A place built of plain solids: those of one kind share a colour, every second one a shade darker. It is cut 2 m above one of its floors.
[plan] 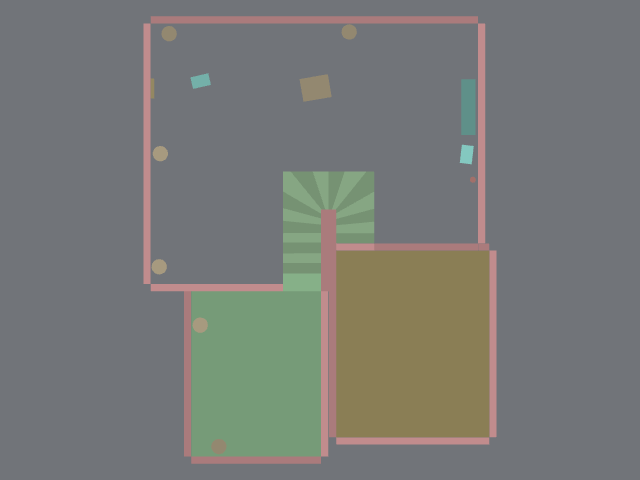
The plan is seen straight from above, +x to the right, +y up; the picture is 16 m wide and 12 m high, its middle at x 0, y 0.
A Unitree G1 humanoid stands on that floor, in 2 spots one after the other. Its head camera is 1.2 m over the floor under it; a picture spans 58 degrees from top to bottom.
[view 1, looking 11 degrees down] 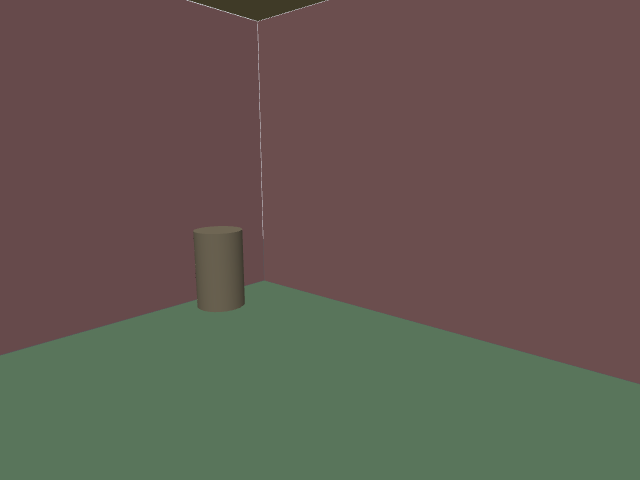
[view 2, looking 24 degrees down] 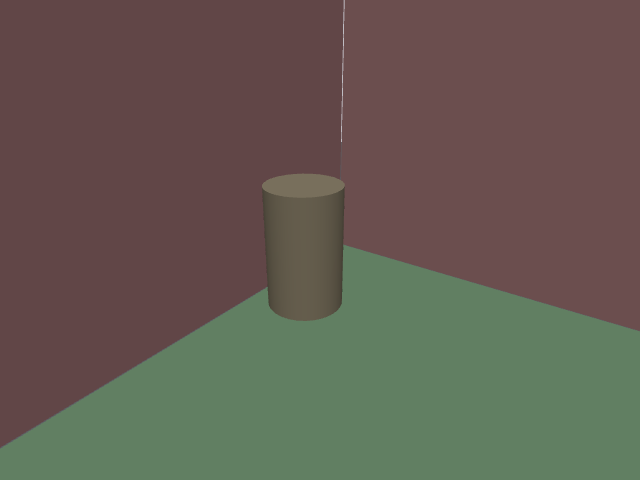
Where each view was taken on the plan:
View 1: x -0.49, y -2.32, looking -139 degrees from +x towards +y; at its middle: wall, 3.69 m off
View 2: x -1.01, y -3.97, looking -144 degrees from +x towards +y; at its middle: bin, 1.92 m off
